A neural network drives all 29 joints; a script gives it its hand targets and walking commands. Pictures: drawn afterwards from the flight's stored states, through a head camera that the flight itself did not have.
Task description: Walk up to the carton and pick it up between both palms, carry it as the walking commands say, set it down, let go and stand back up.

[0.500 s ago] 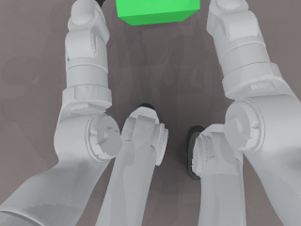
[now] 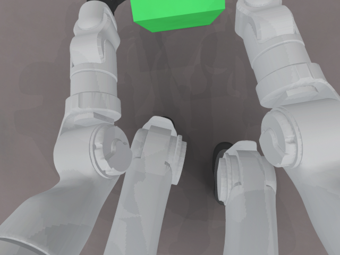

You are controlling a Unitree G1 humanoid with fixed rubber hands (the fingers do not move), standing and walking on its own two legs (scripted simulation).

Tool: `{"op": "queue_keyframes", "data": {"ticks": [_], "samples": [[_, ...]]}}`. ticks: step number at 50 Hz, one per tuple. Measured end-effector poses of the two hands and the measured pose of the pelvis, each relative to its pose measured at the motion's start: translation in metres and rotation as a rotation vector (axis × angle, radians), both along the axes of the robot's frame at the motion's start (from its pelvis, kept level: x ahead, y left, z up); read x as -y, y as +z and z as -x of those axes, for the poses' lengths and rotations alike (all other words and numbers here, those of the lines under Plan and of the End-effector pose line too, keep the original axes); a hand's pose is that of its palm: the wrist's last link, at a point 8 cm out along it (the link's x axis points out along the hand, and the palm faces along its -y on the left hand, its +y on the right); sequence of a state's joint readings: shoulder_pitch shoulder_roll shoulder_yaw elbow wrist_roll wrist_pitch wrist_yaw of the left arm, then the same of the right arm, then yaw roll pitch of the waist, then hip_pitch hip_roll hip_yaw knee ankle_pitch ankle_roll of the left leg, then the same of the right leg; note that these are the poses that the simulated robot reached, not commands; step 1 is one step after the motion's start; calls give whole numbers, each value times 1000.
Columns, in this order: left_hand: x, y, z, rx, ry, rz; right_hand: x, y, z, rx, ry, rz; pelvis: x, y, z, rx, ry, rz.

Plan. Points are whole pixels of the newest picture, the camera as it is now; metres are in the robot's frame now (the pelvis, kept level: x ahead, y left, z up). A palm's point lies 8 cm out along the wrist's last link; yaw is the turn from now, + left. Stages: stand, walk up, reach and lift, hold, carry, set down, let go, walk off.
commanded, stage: set down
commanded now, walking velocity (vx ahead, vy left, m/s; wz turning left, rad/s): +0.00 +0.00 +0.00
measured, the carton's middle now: out of the picture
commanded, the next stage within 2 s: none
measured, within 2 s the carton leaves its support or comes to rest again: rests again in 0.86 s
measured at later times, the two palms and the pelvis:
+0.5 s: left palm (101, 5) +0.49 +0.26 -0.17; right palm out of the picture +0.57 +0.02 -0.18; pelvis +0.00 +0.01 +0.00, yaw +0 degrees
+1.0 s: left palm (104, 9) +0.49 +0.26 -0.18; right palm out of the picture +0.57 +0.01 -0.18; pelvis +0.00 -0.01 -0.01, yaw +1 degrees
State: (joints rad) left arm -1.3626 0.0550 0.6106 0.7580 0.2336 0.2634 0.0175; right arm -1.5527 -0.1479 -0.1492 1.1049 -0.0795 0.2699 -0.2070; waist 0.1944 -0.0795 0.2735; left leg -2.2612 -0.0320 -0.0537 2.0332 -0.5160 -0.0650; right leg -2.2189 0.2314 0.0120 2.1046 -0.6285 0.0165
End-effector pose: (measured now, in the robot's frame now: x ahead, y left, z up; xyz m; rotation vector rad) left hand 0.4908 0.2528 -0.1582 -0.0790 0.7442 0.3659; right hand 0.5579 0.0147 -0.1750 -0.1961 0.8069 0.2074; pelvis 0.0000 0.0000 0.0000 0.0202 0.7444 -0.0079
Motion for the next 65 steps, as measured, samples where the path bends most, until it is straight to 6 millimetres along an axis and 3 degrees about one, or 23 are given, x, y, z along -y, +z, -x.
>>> {"op": "queue_keyframes", "data": {"ticks": [5, 10, 17, 20, 28, 38, 48, 55, 65], "samples": [[-5, 13, -2, 62, 20, 2, -5, 10, -3, 52, -13, -32, 2, -2, 5, 25, 7, -4], [-6, 13, -5, 35, -9, 16, -4, 16, -6, 42, 6, -2, 2, -3, 8, 37, 5, -6], [6, -8, -1, -24, -47, 46, 12, -6, 7, -24, 3, 31, -4, 0, 7, 34, 2, 6], [4, -15, 1, -35, -32, 37, 10, -13, 5, -24, 4, 3, -6, 0, 5, 41, 1, 10], [-13, -19, 0, 0, 14, 23, -13, 1, -17, 46, 30, -21, -9, -4, -1, 42, -4, 5], [9, -15, -14, -16, -72, 6, 17, -17, -9, 24, -22, -64, -10, -3, -3, 30, 12, 4], [-4, -22, 5, -11, 11, 50, 0, -6, -8, 19, 67, -12, 8, -7, -2, 44, -9, -21], [-1, -21, 4, -42, -38, 25, 7, -18, -1, -6, 38, -36, 5, -4, -1, 43, 8, -20], [-3, -24, 6, -14, -21, 59, 4, -15, -2, 14, 63, -11, 1, -8, 2, 70, -2, -15]]}}
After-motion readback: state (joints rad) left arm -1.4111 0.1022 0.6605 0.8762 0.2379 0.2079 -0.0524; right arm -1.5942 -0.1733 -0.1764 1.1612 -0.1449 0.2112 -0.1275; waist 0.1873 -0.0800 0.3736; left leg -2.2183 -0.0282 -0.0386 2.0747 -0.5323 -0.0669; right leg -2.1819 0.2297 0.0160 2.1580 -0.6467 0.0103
